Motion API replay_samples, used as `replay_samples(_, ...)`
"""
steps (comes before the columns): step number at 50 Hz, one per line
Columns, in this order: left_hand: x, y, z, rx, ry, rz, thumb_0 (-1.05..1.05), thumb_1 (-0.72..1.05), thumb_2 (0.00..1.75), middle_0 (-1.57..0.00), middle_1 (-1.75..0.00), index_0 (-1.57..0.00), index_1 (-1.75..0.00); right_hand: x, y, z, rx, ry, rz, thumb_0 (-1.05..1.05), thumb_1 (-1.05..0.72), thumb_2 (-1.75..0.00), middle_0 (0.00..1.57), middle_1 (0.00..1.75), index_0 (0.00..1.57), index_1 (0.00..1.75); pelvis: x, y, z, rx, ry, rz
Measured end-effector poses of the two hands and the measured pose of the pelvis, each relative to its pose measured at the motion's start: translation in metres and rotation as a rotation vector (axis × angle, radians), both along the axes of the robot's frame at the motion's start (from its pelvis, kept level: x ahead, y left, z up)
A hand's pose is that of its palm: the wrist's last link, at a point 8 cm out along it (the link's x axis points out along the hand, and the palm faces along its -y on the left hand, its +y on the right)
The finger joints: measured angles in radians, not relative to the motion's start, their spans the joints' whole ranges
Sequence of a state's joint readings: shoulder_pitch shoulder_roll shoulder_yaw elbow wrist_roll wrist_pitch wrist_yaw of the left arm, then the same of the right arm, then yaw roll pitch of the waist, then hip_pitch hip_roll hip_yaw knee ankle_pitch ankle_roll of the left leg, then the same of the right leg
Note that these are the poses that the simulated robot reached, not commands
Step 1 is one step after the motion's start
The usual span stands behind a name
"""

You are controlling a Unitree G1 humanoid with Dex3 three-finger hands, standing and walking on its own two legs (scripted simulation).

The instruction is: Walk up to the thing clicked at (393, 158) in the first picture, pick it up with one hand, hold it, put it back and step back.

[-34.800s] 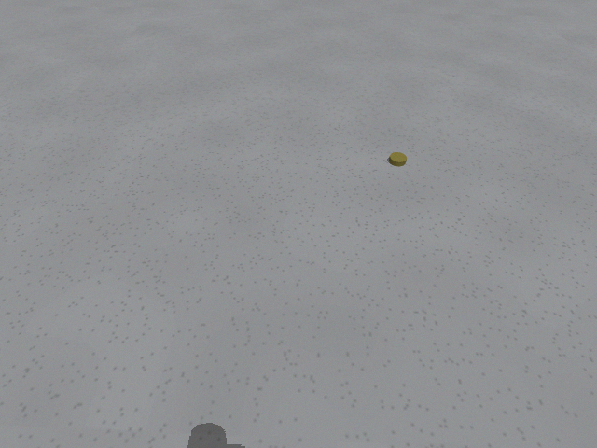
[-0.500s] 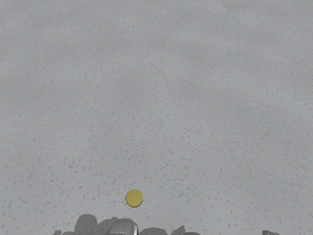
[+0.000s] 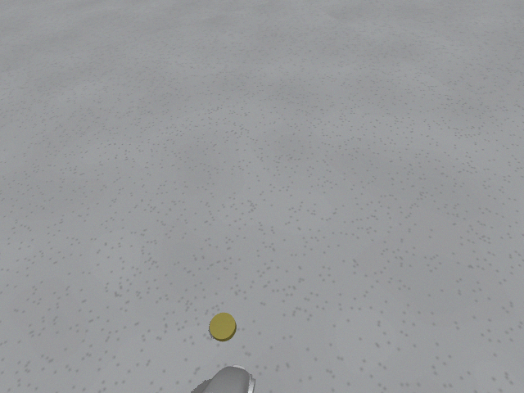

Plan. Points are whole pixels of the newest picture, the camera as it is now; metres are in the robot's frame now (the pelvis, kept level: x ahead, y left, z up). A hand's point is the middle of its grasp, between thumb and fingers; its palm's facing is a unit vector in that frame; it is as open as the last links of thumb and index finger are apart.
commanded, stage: walk up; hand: left
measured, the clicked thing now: (223, 326) +0.45 +0.21 -0.74
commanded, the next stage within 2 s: stand in 1.46 s
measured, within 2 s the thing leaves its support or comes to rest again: neither
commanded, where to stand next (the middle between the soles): +0.13 +0.01 m, yaw +5 degrees
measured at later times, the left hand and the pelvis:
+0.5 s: hand out of the picture +0.00 +0.26 -0.14, palm faces +0.08 -0.92 -0.37, open 7.4 cm; pelvis -0.06 +0.00 +0.01, yaw +5 degrees
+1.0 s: hand out of the picture +0.00 +0.27 -0.13, palm faces +0.09 -0.93 -0.36, open 7.4 cm; pelvis -0.05 +0.00 +0.03, yaw +6 degrees
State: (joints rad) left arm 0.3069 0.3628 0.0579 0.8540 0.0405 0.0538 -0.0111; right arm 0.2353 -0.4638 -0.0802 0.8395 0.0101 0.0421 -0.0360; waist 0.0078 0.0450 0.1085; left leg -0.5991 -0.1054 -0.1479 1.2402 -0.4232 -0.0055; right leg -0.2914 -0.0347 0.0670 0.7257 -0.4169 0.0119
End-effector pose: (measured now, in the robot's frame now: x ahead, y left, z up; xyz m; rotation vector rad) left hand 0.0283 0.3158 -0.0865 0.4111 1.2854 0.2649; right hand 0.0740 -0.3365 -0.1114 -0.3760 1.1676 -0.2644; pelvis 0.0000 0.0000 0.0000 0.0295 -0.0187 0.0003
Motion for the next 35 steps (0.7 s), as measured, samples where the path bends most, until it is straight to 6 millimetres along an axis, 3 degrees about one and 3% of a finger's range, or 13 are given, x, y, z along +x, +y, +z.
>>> replay_samples(6,0.005,0.016,0.003,0.034,-0.123,0.013,0.01,0.9,0.9,-0.2,-0.3,-0.21,-0.3,-0.029,0.027,-0.014,0.046,0.124,0.077,0.0,-0.9,-0.9,0.2,0.3,0.2,0.3,-0.017,0.003,-0.004,-0.025,0.013,0.063)
replay_samples(9,0.003,0.024,-0.007,0.022,-0.158,0.034,0.01,0.9,0.9,-0.2,-0.3,-0.21,-0.3,-0.027,0.044,-0.015,0.056,0.109,0.106,0.01,-0.9,-0.9,0.2,0.3,0.2,0.3,-0.027,0.006,-0.007,0.018,-0.014,0.068)
replay_samples(14,-0.006,0.011,-0.011,-0.039,-0.164,0.057,0.01,0.9,0.9,-0.2,-0.3,-0.21,-0.3,-0.013,0.063,0.002,0.083,0.002,0.147,0.01,-0.9,-0.9,0.21,0.3,0.2,0.3,-0.037,0.01,0.004,-0.024,-0.034,0.086)
replay_samples(20,-0.018,-0.003,-0.014,-0.064,-0.203,0.049,0.01,0.9,0.9,-0.2,-0.3,-0.21,-0.3,0.01,0.06,0.012,0.083,-0.104,0.175,0.0,-0.9,-0.9,0.21,0.3,0.21,0.31,-0.053,0.002,0.003,-0.038,-0.047,0.072)
replay_samples(24,-0.037,-0.012,-0.011,-0.066,-0.196,0.043,0.01,0.9,0.9,-0.2,-0.3,-0.21,-0.3,0.013,0.054,0.018,0.087,-0.13,0.175,0.0,-0.9,-0.9,0.21,0.3,0.2,0.3,-0.062,-0.002,0.006,-0.048,-0.055,0.087)
replay_samples(35,-0.065,-0.004,-0.006,-0.078,-0.129,0.085,0.01,0.9,0.9,-0.2,-0.3,-0.21,-0.3,-0.038,0.047,0.015,0.089,0.018,0.145,0.0,-0.9,-0.9,0.2,0.3,0.2,0.3,-0.068,0.001,0.017,-0.041,-0.033,0.099)
